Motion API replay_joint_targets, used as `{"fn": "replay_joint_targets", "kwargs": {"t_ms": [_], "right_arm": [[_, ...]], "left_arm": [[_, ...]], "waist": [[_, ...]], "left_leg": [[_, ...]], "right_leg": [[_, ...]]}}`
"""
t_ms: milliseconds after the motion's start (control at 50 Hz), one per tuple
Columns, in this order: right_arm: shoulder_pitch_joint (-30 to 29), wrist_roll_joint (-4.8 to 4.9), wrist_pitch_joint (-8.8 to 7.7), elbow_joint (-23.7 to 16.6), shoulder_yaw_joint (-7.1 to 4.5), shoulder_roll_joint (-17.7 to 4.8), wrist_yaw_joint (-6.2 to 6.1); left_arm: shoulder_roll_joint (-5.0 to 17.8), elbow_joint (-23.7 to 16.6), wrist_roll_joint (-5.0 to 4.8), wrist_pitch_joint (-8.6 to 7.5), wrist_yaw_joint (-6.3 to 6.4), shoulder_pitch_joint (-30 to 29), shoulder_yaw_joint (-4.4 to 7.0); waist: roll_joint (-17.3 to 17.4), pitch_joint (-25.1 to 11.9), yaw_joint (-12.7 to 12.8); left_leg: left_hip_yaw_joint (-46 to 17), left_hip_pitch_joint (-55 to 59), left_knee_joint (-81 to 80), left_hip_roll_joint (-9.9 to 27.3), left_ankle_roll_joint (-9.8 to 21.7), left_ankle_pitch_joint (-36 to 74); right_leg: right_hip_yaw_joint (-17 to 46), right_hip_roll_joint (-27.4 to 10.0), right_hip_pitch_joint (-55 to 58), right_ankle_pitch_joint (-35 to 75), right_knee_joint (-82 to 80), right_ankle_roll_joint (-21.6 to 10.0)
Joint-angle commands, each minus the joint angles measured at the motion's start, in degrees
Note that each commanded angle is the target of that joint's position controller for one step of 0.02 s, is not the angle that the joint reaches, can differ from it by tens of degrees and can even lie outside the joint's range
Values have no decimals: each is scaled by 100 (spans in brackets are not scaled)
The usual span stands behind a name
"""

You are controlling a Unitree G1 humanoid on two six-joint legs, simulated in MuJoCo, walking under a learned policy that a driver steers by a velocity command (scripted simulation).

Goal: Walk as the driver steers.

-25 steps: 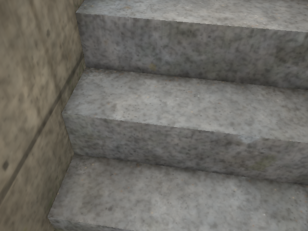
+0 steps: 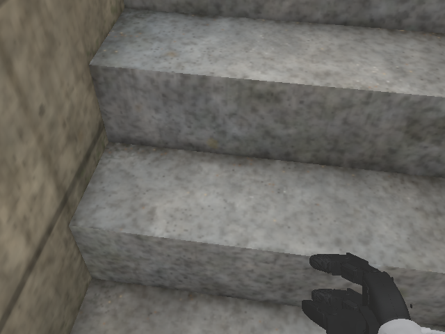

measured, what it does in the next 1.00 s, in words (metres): climbs: left foot 0.21 m higher, then right foot 0.20 m higher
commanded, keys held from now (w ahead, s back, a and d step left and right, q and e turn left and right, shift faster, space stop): w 1.00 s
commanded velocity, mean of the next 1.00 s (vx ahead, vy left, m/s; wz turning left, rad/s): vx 0.45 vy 0.00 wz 0.00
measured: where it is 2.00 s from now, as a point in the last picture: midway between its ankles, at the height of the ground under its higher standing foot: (237, 215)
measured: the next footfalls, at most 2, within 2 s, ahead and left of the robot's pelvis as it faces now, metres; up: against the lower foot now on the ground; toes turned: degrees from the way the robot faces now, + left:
left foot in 0.02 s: +0.13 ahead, +0.11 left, +0.21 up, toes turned +0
right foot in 0.44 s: +0.34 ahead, -0.09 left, +0.41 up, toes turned +2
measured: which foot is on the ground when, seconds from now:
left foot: up 0.00-0.00, down 0.02-0.48, up 0.50-0.86, down 0.88-1.00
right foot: down 0.00-0.04, up 0.06-0.42, down 0.44-0.90, up 0.92-1.00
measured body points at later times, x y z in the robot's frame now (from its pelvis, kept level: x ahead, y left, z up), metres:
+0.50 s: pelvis +0.23 +0.00 +0.26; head +0.24 -0.01 +0.71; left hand +0.47 +0.20 +0.19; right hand +0.18 -0.21 +0.10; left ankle +0.14 +0.10 -0.46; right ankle +0.30 -0.09 -0.36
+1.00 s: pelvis +0.47 +0.03 +0.48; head +0.48 +0.05 +0.93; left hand +0.48 +0.27 +0.32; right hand +0.69 -0.17 +0.40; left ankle +0.58 +0.12 -0.16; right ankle +0.33 -0.10 -0.12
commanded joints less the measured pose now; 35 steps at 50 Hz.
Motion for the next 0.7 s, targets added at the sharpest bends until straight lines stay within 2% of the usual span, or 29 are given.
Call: {"fn": "replay_joint_targets", "kwargs": {"t_ms": [20, 40, 60, 80, 100, 120, 140, 160, 200, 220, 240, 260, 280, 300, 320, 340, 380, 400, 440, 460, 480, 500, 520, 540, 560, 600, 620, 660, 700], "right_arm": [[3783, 28, 93, 1157, -269, -744, -864], [3930, -161, 47, 1397, -382, -1188, -940], [3316, -385, -14, 1528, -683, -2030, -1008], [2571, -265, -156, 1484, -564, -1411, -900], [2058, -287, -273, 1535, -488, -1040, -785], [2675, -342, -479, 1606, -291, -782, 188], [2799, -463, -607, 2029, -225, -471, 481], [2421, -458, -685, 2186, -72, 28, 570], [1602, -367, -850, 1913, -83, 158, 553], [1944, -437, -811, 2159, -48, 163, 489], [2416, -622, -767, 2417, -22, 163, 491], [2761, -888, -743, 2474, 7, -179, 581], [3183, -911, -726, 2475, -89, -460, 584], [3190, -711, -688, 2339, -143, -698, 615], [3216, -532, -507, 2480, -170, -989, 712], [3306, -318, -581, 2427, -212, -1260, 806], [3333, -232, -718, 2606, -347, -1945, 801], [3366, -86, -756, 2681, -446, -2102, 818], [3639, -288, -698, 3046, -503, -1934, 980], [4000, -520, -615, 3331, -496, -1687, 1111], [4349, -761, -532, 3557, -353, -1068, 1315], [2399, -43, -885, 1910, -615, -1091, 56], [2664, -315, -483, 3007, -276, -360, 801], [2739, -301, -391, 2591, -337, -323, 814], [2616, -341, -307, 2503, -373, -609, 717], [2555, -541, -357, 2226, -322, -290, 437], [2535, -615, -325, 2117, -243, -271, 324], [2190, -396, -324, 1934, -150, -197, 269], [1739, -300, -343, 1675, -55, -71, 214]], "left_arm": [[2117, -701, -814, -725, 721, -902, 529], [1462, -961, -478, -837, 640, -1148, 436], [454, -1746, -20, -685, 504, -1537, 338], [-107, -2348, 360, -608, 447, -1895, 168], [-244, -2842, 432, -526, 438, -2345, 104], [-241, -1483, 71, 152, 57, -1565, 54], [101, -1809, 175, 280, 1, -1623, 54], [196, -1867, 197, 392, 43, -1693, 29], [361, -2212, 187, 434, 107, -2114, 64], [299, -2254, 233, 442, 131, -2295, -5], [139, -2463, 179, 423, 195, -2770, -135], [363, -2720, 196, 470, 280, -3300, -156], [478, -3086, 22, 452, 291, -3950, -159], [803, -3484, -145, 523, 294, -4993, -97], [648, -3540, -92, 614, 268, -5408, -205], [473, -3564, 46, 578, 129, -5363, -232], [388, -3075, 212, 648, 78, -3830, -322], [474, -3103, 365, 676, 28, -3621, -340], [768, -2856, 255, 619, 89, -3002, -242], [1013, -2392, 289, 706, 136, -1985, -121], [1109, -1908, 156, 734, 280, -929, -59], [914, -1659, 508, 583, 697, -1734, 97], [1140, -1207, 568, 556, 371, -284, 29], [1191, -1043, 357, 357, 233, -896, 149], [735, -923, 185, 248, 150, -1473, 89], [82, -705, -47, -117, 29, -2209, -21], [-8, -606, 151, -191, -39, -2201, -76], [121, -743, 416, -230, -93, -2275, -28], [248, -424, 485, -233, 8, -1574, 16]], "waist": [[-131, -517, -1792], [876, -26, -1615], [2879, -47, -911], [1875, 645, -346], [1404, 1221, 10], [1424, 1635, -417], [305, 1456, -57], [-105, 1436, 436], [747, 992, 791], [1211, 952, 844], [776, 1084, 749], [294, 690, 593], [634, 463, 321], [831, 457, 111], [972, 161, 126], [1329, 168, 260], [1550, -566, 869], [1637, -810, 836], [1772, -942, 761], [1274, -1313, 856], [198, -1750, 923], [-1513, -916, 763], [-915, 3, 1377], [-747, 731, 703], [119, 475, 432], [602, 779, -209], [589, 602, -415], [412, 652, -384], [221, 845, -131]], "left_leg": [[146, 5226, -3414, -928, -291, -558], [-2053, 5367, -5059, -142, 233, -431], [-6267, 4853, -7660, 1521, 542, -1552], [-6123, 4062, -7619, 1274, 422, -3469], [-5502, 3756, -7220, 1268, 407, -3810], [-4624, 3876, -6698, 1211, 1062, -1037], [-4071, 4146, -6527, 1193, 1099, -223], [-3285, 3536, -6518, 962, 751, 244], [-2013, 3217, -7060, 706, 585, 812], [-2318, 3415, -7283, 858, 580, 475], [-2223, 3550, -7338, 930, 400, 479], [-1728, 3468, -7342, 754, 160, 760], [-1324, 3385, -7450, 532, 90, 1594], [-1185, 2918, -8393, 681, 176, 1972], [-1090, 2444, -9025, 724, 427, 2547], [-1326, 2575, -8922, 1007, 728, 5538], [-1019, 5283, -7624, 1699, 888, 11833], [-1218, 6373, -7281, 1911, 1075, 13302], [-1147, 7496, -6160, 1914, 1217, 14505], [-1035, 6847, -5140, 1679, 1245, 13957], [-1241, 5077, -4315, 1496, 1089, 11249], [-616, 2759, -892, -310, -74, 3974], [-2335, 1196, 1365, -230, 299, 4314], [-2536, -319, 2391, -468, 282, 3321], [-2577, -618, 2694, -553, 244, 2897], [-2336, -735, 2125, -427, 338, 2530], [-1949, -834, 1991, -173, 264, 2738], [-1228, -652, 2154, 113, 97, 2105], [-1122, -1404, 3652, 225, 101, 1218]], "right_leg": [[-20, -315, -1220, 9353, 3640, -737], [582, 523, -2418, 5485, 6022, -583], [1338, 1832, -3906, 313, 9330, -289], [1900, 1677, -4869, 278, 11148, -382], [1522, 1622, -5832, 407, 11924, -517], [2725, 1375, -7073, 1354, 12065, -933], [2373, 1271, -7581, 1245, 12109, -1056], [1962, 1021, -7544, 1455, 11948, -1145], [914, 855, -7238, -181, 12048, -952], [741, 814, -7902, -574, 13058, -958], [786, 615, -8474, -434, 12958, -1035], [484, 368, -7989, 515, 11477, -989], [151, 282, -7746, 321, 10909, -1010], [-278, 204, -7117, -865, 10069, -819], [-567, 407, -5935, -1569, 9461, -782], [-1024, 679, -5330, -2005, 9327, -467], [-691, 883, -5715, -1314, 8231, -475], [-935, 1165, -5762, -1701, 7203, -366], [-897, 1510, -5309, -1831, 5751, -304], [-173, 1507, -4080, -923, 5316, -504], [1687, 849, -2215, -170, 4532, -1170], [3661, -348, -1781, -4091, 3164, -2025], [4360, 61, -2813, -3852, 2647, -1311], [3659, -32, -2385, -3816, 2448, -1032], [3508, -126, -2261, -2991, 2323, -987], [2291, 196, -2518, -2012, 2140, -777], [2048, 153, -2389, -1685, 2056, -796], [1497, 105, -2734, -1506, 1527, -923], [1795, -173, -2410, -1353, 1319, -1053]]}}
